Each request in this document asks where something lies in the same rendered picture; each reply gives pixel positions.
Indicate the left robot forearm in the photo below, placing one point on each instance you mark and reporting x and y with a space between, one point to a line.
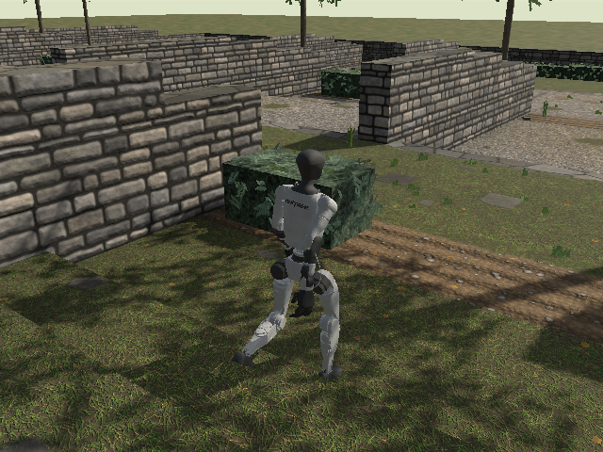
281 238

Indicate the robot right hand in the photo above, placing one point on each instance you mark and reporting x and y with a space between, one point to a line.
306 301

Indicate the humanoid robot torso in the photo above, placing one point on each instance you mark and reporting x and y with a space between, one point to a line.
299 213

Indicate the right robot upper arm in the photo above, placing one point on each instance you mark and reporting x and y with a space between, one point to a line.
326 209

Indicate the right robot forearm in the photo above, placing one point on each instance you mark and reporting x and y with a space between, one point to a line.
309 265

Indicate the left robot upper arm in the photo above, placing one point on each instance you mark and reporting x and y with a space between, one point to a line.
277 221

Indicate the robot left shin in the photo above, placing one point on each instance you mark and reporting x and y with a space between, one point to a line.
263 334

